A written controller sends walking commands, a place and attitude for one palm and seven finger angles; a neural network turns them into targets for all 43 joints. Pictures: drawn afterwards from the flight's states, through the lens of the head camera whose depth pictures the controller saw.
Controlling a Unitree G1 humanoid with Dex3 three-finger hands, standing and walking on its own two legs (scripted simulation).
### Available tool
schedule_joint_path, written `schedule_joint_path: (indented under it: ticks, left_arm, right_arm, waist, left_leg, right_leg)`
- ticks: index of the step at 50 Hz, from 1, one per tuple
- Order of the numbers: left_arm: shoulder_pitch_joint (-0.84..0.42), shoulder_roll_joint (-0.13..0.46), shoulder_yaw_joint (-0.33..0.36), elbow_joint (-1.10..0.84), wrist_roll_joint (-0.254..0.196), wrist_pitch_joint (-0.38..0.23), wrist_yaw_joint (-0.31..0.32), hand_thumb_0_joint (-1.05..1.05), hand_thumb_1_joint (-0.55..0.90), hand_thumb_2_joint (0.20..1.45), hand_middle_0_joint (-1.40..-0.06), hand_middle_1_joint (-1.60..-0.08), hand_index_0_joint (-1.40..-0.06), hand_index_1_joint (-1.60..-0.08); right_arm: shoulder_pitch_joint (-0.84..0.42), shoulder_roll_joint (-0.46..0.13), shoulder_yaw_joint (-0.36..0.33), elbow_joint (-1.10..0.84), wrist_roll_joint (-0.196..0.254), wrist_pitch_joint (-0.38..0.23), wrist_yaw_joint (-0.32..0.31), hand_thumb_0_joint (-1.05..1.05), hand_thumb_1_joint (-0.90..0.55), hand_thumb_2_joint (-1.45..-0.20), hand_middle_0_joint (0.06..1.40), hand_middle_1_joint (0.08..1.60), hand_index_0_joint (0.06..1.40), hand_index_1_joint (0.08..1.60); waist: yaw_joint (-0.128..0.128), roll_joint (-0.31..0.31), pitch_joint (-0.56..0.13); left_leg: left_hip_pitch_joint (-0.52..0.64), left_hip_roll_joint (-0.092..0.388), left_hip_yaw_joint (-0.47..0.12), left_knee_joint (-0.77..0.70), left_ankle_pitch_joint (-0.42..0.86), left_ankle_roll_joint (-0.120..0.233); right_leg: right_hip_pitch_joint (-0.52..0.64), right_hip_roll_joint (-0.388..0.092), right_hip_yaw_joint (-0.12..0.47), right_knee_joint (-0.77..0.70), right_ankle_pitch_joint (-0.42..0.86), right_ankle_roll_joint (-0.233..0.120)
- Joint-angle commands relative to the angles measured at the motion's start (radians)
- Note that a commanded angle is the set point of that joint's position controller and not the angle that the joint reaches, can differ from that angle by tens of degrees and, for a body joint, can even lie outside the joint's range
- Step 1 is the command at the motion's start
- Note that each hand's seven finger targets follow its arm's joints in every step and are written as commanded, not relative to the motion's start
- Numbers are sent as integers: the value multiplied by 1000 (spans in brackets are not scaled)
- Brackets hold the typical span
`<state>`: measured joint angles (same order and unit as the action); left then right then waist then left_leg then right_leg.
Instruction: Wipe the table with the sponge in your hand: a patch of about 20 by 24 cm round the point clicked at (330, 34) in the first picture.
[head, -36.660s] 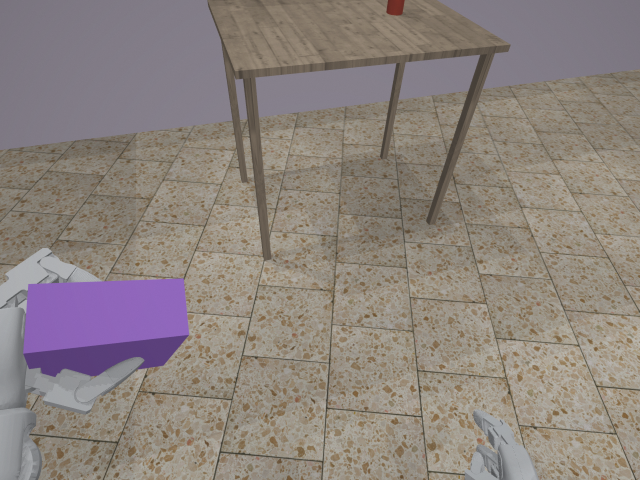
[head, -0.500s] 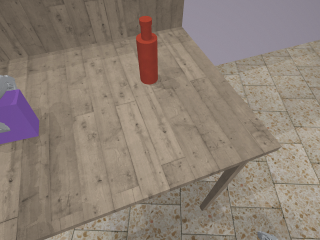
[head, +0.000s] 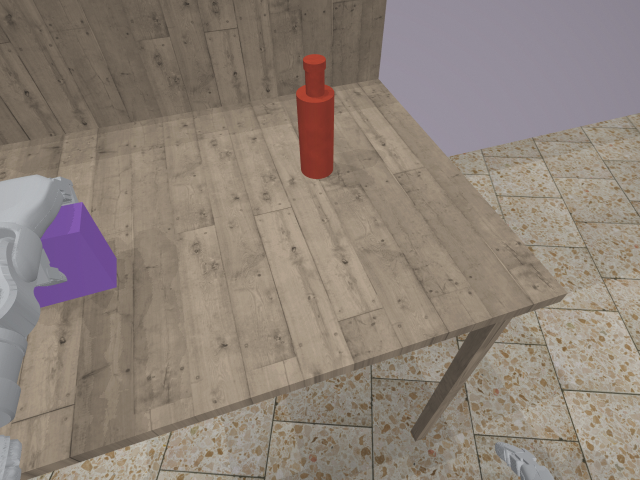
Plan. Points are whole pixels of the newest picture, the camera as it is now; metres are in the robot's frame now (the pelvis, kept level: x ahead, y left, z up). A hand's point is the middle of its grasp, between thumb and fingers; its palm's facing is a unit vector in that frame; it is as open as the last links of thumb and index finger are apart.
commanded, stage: wipe back along the first lane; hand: left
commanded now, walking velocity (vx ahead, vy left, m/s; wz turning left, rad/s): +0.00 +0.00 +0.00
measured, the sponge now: (55, 268) +0.33 +0.38 +0.07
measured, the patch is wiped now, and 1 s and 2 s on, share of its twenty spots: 1.00 1.00 1.00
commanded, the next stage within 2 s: lift the sponge slowly off the table in 0.98 s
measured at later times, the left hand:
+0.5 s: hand (46, 264) +0.31 +0.35 +0.12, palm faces -0.01 -0.01 -1.00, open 9.7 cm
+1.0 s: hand (40, 299) +0.26 +0.33 +0.12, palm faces +0.00 -0.02 -1.00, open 9.7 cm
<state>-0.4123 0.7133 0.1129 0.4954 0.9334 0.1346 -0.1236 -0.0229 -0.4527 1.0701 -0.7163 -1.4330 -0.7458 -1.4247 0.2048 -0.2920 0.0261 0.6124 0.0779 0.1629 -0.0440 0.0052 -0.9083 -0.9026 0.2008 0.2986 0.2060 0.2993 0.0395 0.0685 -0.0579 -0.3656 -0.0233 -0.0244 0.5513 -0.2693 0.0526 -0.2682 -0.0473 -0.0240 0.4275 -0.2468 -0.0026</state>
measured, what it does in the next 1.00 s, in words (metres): stands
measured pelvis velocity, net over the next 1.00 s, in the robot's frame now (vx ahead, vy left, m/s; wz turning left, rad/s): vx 0.02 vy -0.03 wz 0.00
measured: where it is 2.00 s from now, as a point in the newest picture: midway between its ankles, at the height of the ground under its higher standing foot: outside the picture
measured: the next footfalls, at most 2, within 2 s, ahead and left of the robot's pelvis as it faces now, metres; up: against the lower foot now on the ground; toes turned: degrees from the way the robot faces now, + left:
none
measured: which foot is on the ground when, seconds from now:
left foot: down 0.00-1.00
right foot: down 0.00-1.00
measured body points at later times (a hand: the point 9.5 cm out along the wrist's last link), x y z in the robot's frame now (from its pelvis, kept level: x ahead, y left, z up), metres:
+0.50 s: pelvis +0.01 -0.01 +0.00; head +0.02 -0.04 +0.45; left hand +0.30 +0.35 +0.18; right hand +0.18 -0.26 -0.11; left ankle +0.00 +0.08 -0.74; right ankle -0.02 -0.17 -0.74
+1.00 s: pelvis +0.02 -0.03 +0.00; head +0.03 -0.05 +0.44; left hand +0.26 +0.33 +0.18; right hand +0.22 -0.26 -0.10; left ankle +0.00 +0.08 -0.74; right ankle -0.02 -0.17 -0.74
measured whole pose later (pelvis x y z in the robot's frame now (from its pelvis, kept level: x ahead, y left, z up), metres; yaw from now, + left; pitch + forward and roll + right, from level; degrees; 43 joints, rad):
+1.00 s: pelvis +0.02 -0.03 +0.00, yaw +0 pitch +3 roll -2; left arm 0.11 0.69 0.20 -0.09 0.81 0.27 -0.11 -0.02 -0.43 1.07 -0.69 -1.45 -0.72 -1.45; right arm 0.16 -0.30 0.04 0.56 0.06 0.12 -0.04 0.01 -0.91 -0.90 0.20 0.30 0.20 0.30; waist 0.08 0.09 -0.06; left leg -0.32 0.00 -0.04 0.60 -0.33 0.02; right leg -0.23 -0.02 -0.03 0.50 -0.32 0.03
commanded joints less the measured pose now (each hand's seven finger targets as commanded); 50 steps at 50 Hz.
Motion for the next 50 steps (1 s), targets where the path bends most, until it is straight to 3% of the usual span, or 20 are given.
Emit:
schedule_joint_path:
  ticks: [1, 5, 7, 8, 10, 11, 15, 17, 21, 28, 29, 32, 34, 35, 36, 37, 40, 45, 47, 50]
  left_arm:
    - [-125, 181, -5, -148, 28, 1, 1, 0, 100, 1300, -1200, -1600, -1200, -1600]
    - [-54, 176, 11, -144, -3, 24, 4, 0, 100, 1300, -1200, -1600, -1200, -1600]
    - [-24, 215, 54, -169, -12, 31, 6, 0, 100, 1300, -1200, -1600, -1200, -1600]
    - [-24, 173, 13, -180, -15, 38, 4, 0, 100, 1300, -1200, -1600, -1200, -1600]
    - [-8, 155, 1, -172, -19, 49, 2, 0, 100, 1300, -1200, -1600, -1200, -1600]
    - [22, 179, 28, -174, -19, 51, 3, 0, 100, 1300, -1200, -1600, -1200, -1600]
    - [89, 130, 0, -229, -30, 61, -1, 0, 100, 1300, -1200, -1600, -1200, -1600]
    - [173, 144, 36, -267, -43, 63, 0, 0, 100, 1300, -1200, -1600, -1200, -1600]
    - [211, 137, 39, -301, -62, 84, -5, 0, 100, 1300, -1200, -1600, -1200, -1600]
    - [305, 147, 63, -412, -68, 114, -10, 0, 100, 1300, -1200, -1600, -1200, -1600]
    - [334, 130, 53, -417, -77, 118, -12, 0, 100, 1300, -1200, -1600, -1200, -1600]
    - [366, 178, 102, -456, -82, 124, -14, 0, 100, 1300, -1200, -1600, -1200, -1600]
    - [367, 167, 91, -446, -85, 134, -20, 0, 100, 1300, -1200, -1600, -1200, -1600]
    - [358, 142, 67, -469, -91, 135, -26, 0, 100, 1300, -1200, -1600, -1200, -1600]
    - [385, 176, 103, -468, -88, 133, -24, 0, 100, 1300, -1200, -1600, -1200, -1600]
    - [398, 173, 100, -498, -84, 134, -24, 0, 100, 1300, -1200, -1600, -1200, -1600]
    - [469, 126, 76, -538, -102, 130, -27, 0, 100, 1300, -1200, -1600, -1200, -1600]
    - [551, 148, 120, -586, -121, 136, -22, 0, 100, 1300, -1200, -1600, -1200, -1600]
    - [554, 178, 148, -625, -118, 144, -16, 0, 100, 1300, -1200, -1600, -1200, -1600]
    - [592, 136, 121, -634, -124, 150, -13, 0, 100, 1300, -1200, -1600, -1200, -1600]
  right_arm:
    - [-88, -148, -64, -134, -6, -42, -2, 0, -900, -900, 200, 300, 200, 300]
    - [-92, -151, -62, -135, -5, -46, -4, 0, -900, -900, 200, 300, 200, 300]
    - [-108, -153, -60, -138, -4, -48, -5, 0, -900, -900, 200, 300, 200, 300]
    - [-105, -149, -58, -143, -5, -49, -6, 0, -900, -900, 200, 300, 200, 300]
    - [-108, -150, -59, -138, -3, -49, -6, 0, -900, -900, 200, 300, 200, 300]
    - [-106, -152, -60, -133, -3, -50, -5, 0, -900, -900, 200, 300, 200, 300]
    - [-118, -145, -57, -145, -3, -57, 2, 0, -900, -900, 200, 300, 200, 300]
    - [-134, -143, -57, -156, -3, -63, 6, 0, -900, -900, 200, 300, 200, 300]
    - [-130, -142, -56, -158, -4, -60, 6, 0, -900, -900, 200, 300, 200, 300]
    - [-146, -133, -48, -182, -7, -70, 7, 0, -900, -900, 200, 300, 200, 300]
    - [-148, -130, -45, -182, -7, -72, 8, 0, -900, -900, 200, 300, 200, 300]
    - [-167, -132, -44, -184, -9, -74, 6, 0, -900, -900, 200, 300, 200, 300]
    - [-152, -131, -41, -185, -10, -71, 0, 0, -900, -900, 200, 300, 200, 300]
    - [-155, -130, -39, -189, -12, -72, -2, 0, -900, -900, 200, 300, 200, 300]
    - [-151, -133, -43, -184, -12, -73, -2, 0, -900, -900, 200, 300, 200, 300]
    - [-176, -128, -37, -193, -11, -78, 1, 0, -900, -900, 200, 300, 200, 300]
    - [-157, -123, -38, -201, -15, -80, 1, 0, -900, -900, 200, 300, 200, 300]
    - [-159, -123, -38, -208, -18, -83, -1, 0, -900, -900, 200, 300, 200, 300]
    - [-185, -120, -36, -213, -17, -85, -3, 0, -900, -900, 200, 300, 200, 300]
    - [-164, -120, -37, -215, -19, -86, -7, 0, -900, -900, 200, 300, 200, 300]
  waist:
    - [2, 24, -192]
    - [5, -34, -167]
    - [15, -34, -167]
    - [10, -36, -165]
    - [6, -38, -135]
    - [12, -39, -136]
    - [13, -27, -143]
    - [30, -49, -172]
    - [23, -78, -129]
    - [39, -46, -144]
    - [36, -50, -138]
    - [44, -46, -146]
    - [37, -73, -124]
    - [34, -67, -124]
    - [41, -59, -124]
    - [45, -32, -132]
    - [45, -61, -150]
    - [52, -91, -132]
    - [57, -71, -124]
    - [57, -76, -114]
  left_leg:
    - [166, 13, -49, -88, 265, -8]
    - [135, 8, -40, -88, 222, -3]
    - [130, 9, -40, -94, 218, -4]
    - [128, 4, -34, -92, 224, -2]
    - [120, 7, -34, -93, 201, -4]
    - [120, 7, -32, -90, 212, -5]
    - [133, 11, -32, -79, 258, -7]
    - [139, 10, -26, -72, 282, -6]
    - [115, 7, -15, -64, 272, -6]
    - [125, 1, -9, -46, 343, -6]
    - [129, 3, -6, -42, 351, -6]
    - [130, 2, -3, -36, 347, -7]
    - [118, -2, 3, -30, 334, -6]
    - [119, -4, 4, -33, 329, -5]
    - [123, -3, 4, -28, 336, -5]
    - [131, -2, 1, -27, 345, -6]
    - [137, -4, 6, -12, 381, -4]
    - [123, -5, 13, 0, 369, -4]
    - [122, -4, 10, -3, 341, -4]
    - [120, -4, 13, -1, 355, -5]
  right_leg:
    - [3, 93, -45, -28, 112, -73]
    - [20, 93, -43, -30, 114, -69]
    - [37, 91, -39, -27, 115, -70]
    - [37, 91, -46, -25, 121, -68]
    - [16, 93, -48, -28, 106, -64]
    - [26, 93, -47, -25, 117, -65]
    - [31, 94, -51, -14, 152, -65]
    - [65, 92, -43, -5, 190, -64]
    - [53, 90, -52, -1, 206, -53]
    - [84, 89, -56, 17, 260, -54]
    - [80, 88, -58, 18, 273, -51]
    - [98, 90, -48, 22, 292, -51]
    - [82, 86, -57, 22, 285, -45]
    - [79, 86, -58, 19, 287, -43]
    - [81, 86, -57, 23, 289, -44]
    - [86, 90, -47, 24, 292, -50]
    - [93, 83, -58, 35, 337, -41]
    - [93, 80, -58, 43, 358, -34]
    - [92, 85, -40, 37, 331, -38]
    - [80, 80, -56, 43, 332, -33]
